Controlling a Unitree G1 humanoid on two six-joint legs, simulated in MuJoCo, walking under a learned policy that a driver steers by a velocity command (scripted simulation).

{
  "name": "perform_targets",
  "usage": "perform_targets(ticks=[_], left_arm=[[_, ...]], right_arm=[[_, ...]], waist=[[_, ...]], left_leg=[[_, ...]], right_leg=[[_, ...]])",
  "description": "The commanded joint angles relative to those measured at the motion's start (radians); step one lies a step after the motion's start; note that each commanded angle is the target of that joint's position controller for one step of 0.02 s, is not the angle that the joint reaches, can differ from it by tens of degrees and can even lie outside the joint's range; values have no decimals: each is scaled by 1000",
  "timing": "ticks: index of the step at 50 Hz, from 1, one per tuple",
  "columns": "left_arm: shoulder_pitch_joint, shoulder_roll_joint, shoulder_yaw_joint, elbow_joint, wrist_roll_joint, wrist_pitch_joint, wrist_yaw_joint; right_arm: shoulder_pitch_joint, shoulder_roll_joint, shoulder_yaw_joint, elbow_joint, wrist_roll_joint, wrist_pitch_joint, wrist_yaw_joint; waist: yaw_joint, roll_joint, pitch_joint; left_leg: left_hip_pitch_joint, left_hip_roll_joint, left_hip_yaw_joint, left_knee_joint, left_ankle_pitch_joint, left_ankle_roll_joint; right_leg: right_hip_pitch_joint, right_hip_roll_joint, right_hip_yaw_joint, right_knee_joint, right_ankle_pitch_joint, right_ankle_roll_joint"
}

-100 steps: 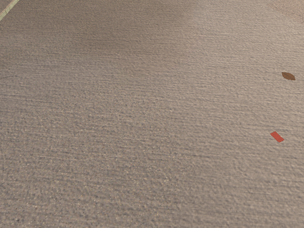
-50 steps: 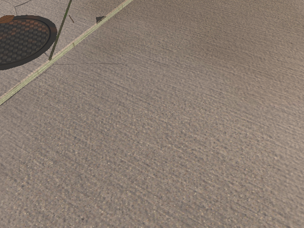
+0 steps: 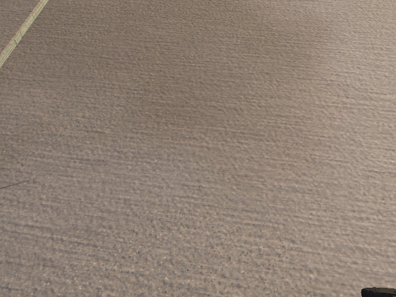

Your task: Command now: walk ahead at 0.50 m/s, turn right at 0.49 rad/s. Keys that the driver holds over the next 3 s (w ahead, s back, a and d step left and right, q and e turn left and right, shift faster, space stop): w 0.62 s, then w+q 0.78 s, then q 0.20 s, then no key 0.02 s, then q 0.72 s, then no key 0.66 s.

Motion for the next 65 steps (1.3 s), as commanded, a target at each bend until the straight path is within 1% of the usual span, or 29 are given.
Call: perform_targets(ticks=[1, 6, 8, 10, 11, 12, 13, 14, 16, 18, 25, 32, 34, 36, 37, 38, 39, 40, 41, 42, 44, 49, 53, 58, 60, 62, 63, 64, 65], left_arm=[[-23, 158, 42, -55, -6, -9, 18], [60, 156, 36, -3, -9, -6, 16], [53, 164, 39, 7, -4, 0, 16], [31, 132, 27, 4, -1, 2, 13], [33, 88, 8, -16, 15, 1, 13], [175, 28, -10, -17, -10, -12, 13], [148, 111, 2, -8, -19, -17, 15], [34, 160, 17, -24, -25, -19, 14], [-74, 133, 14, -56, 3, -26, 12], [-52, 102, 12, -50, 4, -25, 7], [-202, 31, -15, -83, 11, -28, -1], [-372, 49, -10, -137, -4, -47, -34], [-326, 75, 3, -131, -2, -54, -37], [-89, 150, 42, -69, 9, -56, -21], [100, 230, 62, -44, 24, -51, -6], [117, 260, 66, -29, 26, -41, -13], [98, 159, 43, -36, 16, -40, -12], [41, 124, 30, -32, 9, -41, -9], [-22, 104, 23, -31, 13, -44, -11], [-66, 78, 18, -26, 18, -48, -14], [-105, 62, 19, -12, 28, -64, -14], [-98, 97, 36, 42, 30, -78, -1], [-73, 133, 43, 68, 24, -63, 12], [2, 174, 57, 112, 1, -29, 16], [-9, 197, 64, 114, -8, -15, 19], [-27, 226, 72, 107, -17, -1, 27], [-46, 220, 68, 102, -23, 4, 29], [-31, 178, 50, 88, -2, -4, 32], [65, 30, 3, 31, 35, -30, 15]], right_arm=[[-45, -29, 0, -56, 4, -9, 7], [-135, -72, -11, -83, 22, -30, 32], [-102, -93, -23, -81, 24, -36, 34], [59, -130, -46, -44, 16, -43, 25], [221, -181, -60, -29, 4, -44, 18], [315, -255, -84, 18, 3, -32, 26], [323, -158, -63, 21, 33, -28, 36], [268, -107, -48, 14, 34, -23, 32], [183, -78, -32, 6, 17, -12, 31], [166, -57, -23, 10, 9, -16, 30], [223, -118, -35, 68, 31, -7, 18], [324, -141, -39, 135, 44, 21, 11], [316, -159, -45, 140, 45, 33, 5], [286, -149, -38, 128, 39, 36, 2], [280, -80, -12, 90, 9, 32, 1], [424, 12, 12, 85, 34, 17, 3], [357, -100, -15, 101, 57, 13, 3], [272, -133, -31, 76, 69, 13, 4], [235, -118, -30, 71, 60, 16, 1], [221, -105, -35, 70, 49, 23, 0], [258, -65, -34, 82, 52, 45, 4], [177, -36, -35, 42, 43, 66, 5], [59, -12, -22, 3, 42, 53, 33], [-82, -10, -16, -79, 42, 53, 62], [-73, -30, -26, -99, 41, 57, 69], [45, -79, -54, -86, 40, 67, 67], [195, -126, -84, -51, 42, 70, 57], [353, -207, -118, -13, 45, 82, 35], [303, -308, -127, -25, 51, 70, 30]], waist=[[4, -97, -60], [45, -120, -45], [18, -148, -41], [-69, -137, -120], [-136, -43, -271], [-93, 270, -379], [-118, 201, -322], [-134, 102, -180], [-99, 13, -53], [-63, 65, -54], [-98, 49, -28], [-134, 48, 15], [-90, 57, -6], [36, 37, -162], [102, -96, -336], [32, -352, -456], [67, -222, -353], [56, -171, -214], [23, -112, -147], [-4, -109, -98], [-46, -139, -79], [-51, -86, -17], [-7, -63, 13], [37, -55, 52], [9, -81, 22], [-72, -116, -69], [-160, -97, -147], [-223, 3, -236], [-85, 255, -312]], left_leg=[[153, -62, 66, -213, 213, -15], [171, -80, 43, -370, 215, 32], [203, -86, 50, -395, 117, 70], [437, -88, 68, -453, 114, 131], [693, 65, -92, -427, 129, 203], [1009, 259, -532, -511, -88, 373], [996, 278, -670, -602, -329, 365], [881, 242, -535, -619, -343, 321], [680, 161, -347, -659, -140, 298], [602, 105, -245, -696, 5, 286], [567, 70, -53, -754, 211, 287], [662, 125, -55, -697, 233, 255], [688, 135, -76, -632, 333, 237], [583, 53, -20, -360, 480, 189], [370, -27, 25, -36, 166, 147], [45, -153, 27, 248, -425, 100], [-48, -106, -52, 350, -408, 97], [-85, -70, -33, 355, -311, 99], [-50, -32, -14, 326, -231, 91], [-20, -8, -12, 287, -176, 84], [64, 18, -10, 266, -115, 72], [-23, 26, -24, 132, 50, 49], [0, 14, 44, -93, 207, 62], [-41, -7, 117, -234, 134, 107], [26, -51, 164, -257, 43, 142], [210, -129, 219, -260, -48, 189], [430, -171, 222, -330, 8, 226], [738, -82, 46, -362, 29, 281], [1044, 170, -527, -454, -130, 471]], right_leg=[[-96, -183, 125, -97, 205, -125], [44, -270, 232, -26, 107, -109], [99, -302, 271, 17, 167, -94], [87, -235, 227, 189, 352, -52], [-27, -177, 159, 459, 230, -13], [-389, -15, 42, 793, -269, 69], [-537, -58, 92, 910, -389, 77], [-583, -104, 81, 939, -303, 75], [-559, -179, 10, 853, -176, 84], [-477, -216, -8, 778, -118, 93], [-456, -224, -69, 405, 117, 132], [-386, -178, -78, 180, 170, 91], [-297, -157, -83, 140, 107, 67], [78, -161, -88, 110, 134, 14], [390, -373, 129, 153, 170, -48], [618, -559, 533, 42, -67, -173], [526, -528, 537, -23, -203, -140], [399, -499, 387, -48, -178, -107], [276, -457, 287, -79, -82, -91], [187, -421, 204, -113, -7, -84], [86, -387, 92, -172, 79, -80], [71, -384, -83, -225, 239, -89], [109, -368, -200, -232, 268, -67], [267, -418, -258, -174, 357, -49], [307, -423, -290, -85, 597, -27], [309, -411, -318, 125, 896, -4], [228, -377, -343, 326, 880, 26], [-16, -331, -341, 626, 568, 72], [-471, -116, -241, 965, -388, 131]])
Next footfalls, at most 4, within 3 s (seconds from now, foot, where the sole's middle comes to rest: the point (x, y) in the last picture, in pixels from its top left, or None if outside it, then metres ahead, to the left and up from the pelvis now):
0.20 left None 0.30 0.15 -0.78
0.72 right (256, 266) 0.56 -0.12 -0.78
1.28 left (184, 196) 0.82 0.15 -0.78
1.72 right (208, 139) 1.10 0.06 -0.78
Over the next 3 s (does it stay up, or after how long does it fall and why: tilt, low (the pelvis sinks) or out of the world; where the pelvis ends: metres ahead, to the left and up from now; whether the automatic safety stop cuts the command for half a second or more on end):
stays up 0.95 0.11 -0.01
